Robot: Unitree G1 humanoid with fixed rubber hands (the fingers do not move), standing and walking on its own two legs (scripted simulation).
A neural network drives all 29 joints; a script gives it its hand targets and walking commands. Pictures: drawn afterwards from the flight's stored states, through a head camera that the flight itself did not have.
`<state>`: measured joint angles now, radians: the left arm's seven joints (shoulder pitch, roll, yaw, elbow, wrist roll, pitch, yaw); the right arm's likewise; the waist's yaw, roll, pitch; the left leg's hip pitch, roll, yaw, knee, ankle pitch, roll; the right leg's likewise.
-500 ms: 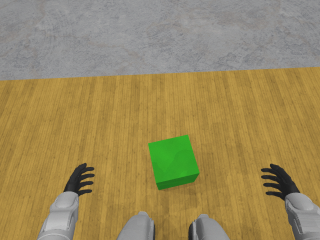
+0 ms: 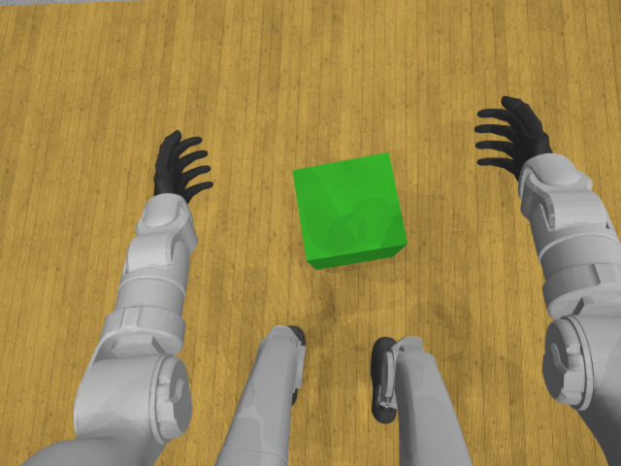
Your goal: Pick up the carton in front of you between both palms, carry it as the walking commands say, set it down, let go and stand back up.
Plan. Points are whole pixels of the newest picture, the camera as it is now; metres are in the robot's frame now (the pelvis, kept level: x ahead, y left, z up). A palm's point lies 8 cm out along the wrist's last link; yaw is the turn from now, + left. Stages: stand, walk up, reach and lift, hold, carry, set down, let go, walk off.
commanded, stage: reach and lift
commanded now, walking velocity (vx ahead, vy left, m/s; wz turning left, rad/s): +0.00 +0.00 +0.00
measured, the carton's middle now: (347, 218) +0.49 +0.02 -0.54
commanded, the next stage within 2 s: none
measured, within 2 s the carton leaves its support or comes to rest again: leaves its support in 1.84 s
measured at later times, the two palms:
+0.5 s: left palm (231, 191) +0.46 +0.21 -0.23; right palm (460, 152) +0.55 -0.16 -0.23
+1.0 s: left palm (262, 221) +0.46 +0.21 -0.45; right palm (428, 197) +0.53 -0.15 -0.45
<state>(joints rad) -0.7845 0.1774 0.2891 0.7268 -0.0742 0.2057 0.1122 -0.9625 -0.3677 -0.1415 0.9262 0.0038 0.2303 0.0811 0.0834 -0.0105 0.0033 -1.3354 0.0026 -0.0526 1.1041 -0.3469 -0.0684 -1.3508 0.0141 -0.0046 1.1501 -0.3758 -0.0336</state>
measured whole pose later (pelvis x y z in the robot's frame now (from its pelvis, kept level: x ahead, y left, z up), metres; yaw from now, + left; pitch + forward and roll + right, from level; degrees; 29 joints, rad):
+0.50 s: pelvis +0.00 +0.01 -0.09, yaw +1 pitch +50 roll +4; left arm -1.02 0.04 0.43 0.76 0.01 0.09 0.14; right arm -1.28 -0.37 -0.24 1.06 -0.10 0.11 0.06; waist 0.10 0.00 -0.05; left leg -1.86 -0.03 -0.03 1.43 -0.44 -0.06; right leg -1.88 0.02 0.04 1.48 -0.47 -0.01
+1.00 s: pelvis -0.04 +0.02 -0.27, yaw +2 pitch +42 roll +5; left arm -1.30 0.17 0.27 0.98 -0.19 0.07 0.18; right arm -1.53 -0.51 0.05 1.19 0.15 0.10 -0.01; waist 0.09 0.03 0.28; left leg -2.27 -0.05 -0.01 2.07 -0.53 -0.08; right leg -2.30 0.04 0.06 2.13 -0.56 0.01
